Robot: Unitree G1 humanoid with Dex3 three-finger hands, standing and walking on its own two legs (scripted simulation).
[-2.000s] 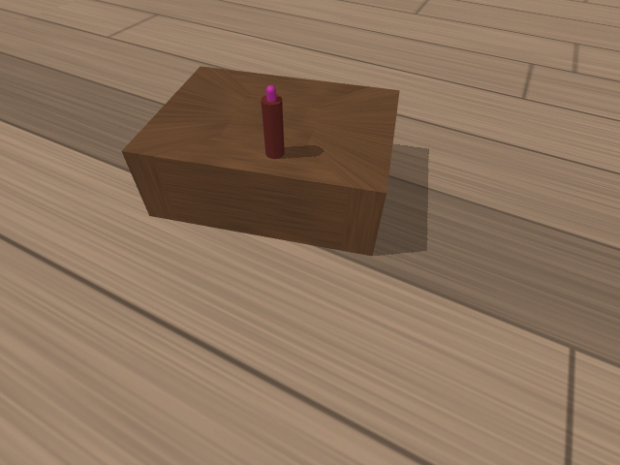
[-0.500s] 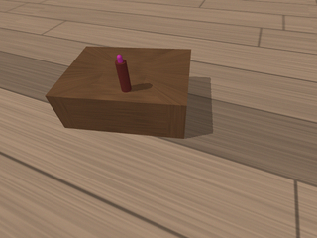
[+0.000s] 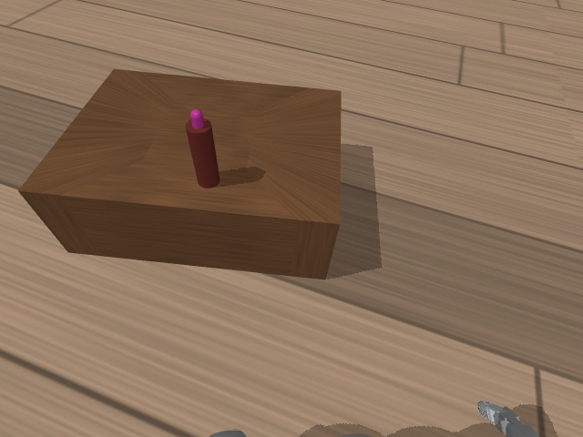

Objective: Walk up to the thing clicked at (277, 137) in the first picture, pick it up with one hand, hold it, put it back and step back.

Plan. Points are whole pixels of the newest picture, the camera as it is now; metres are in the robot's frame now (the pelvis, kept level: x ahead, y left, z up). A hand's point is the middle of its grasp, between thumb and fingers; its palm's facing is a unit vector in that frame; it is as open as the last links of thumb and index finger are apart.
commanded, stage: walk up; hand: left
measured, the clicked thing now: (202, 148) +0.91 +0.29 -0.26
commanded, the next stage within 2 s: none
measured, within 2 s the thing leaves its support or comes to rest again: neither
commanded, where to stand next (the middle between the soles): +0.46 +0.09 m, yaw -3 degrees
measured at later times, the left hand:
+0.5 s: hand (122, 337) +0.28 +0.28 -0.11, palm faces -0.02 -0.89 -0.45, open 7.4 cm
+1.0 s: hand (101, 261) +0.44 +0.38 -0.14, palm faces -0.12 -0.93 -0.36, open 7.4 cm
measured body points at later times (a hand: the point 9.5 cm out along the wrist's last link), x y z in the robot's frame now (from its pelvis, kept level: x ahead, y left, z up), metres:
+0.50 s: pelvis +0.19 +0.01 +0.00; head +0.20 -0.03 +0.45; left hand +0.28 +0.33 -0.08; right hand +0.24 -0.30 -0.13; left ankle +0.18 +0.15 -0.66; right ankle +0.24 -0.11 -0.73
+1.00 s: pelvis +0.35 +0.11 +0.00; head +0.38 +0.13 +0.45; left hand +0.44 +0.43 -0.12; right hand +0.34 -0.21 -0.09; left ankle +0.36 +0.21 -0.73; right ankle +0.40 -0.04 -0.67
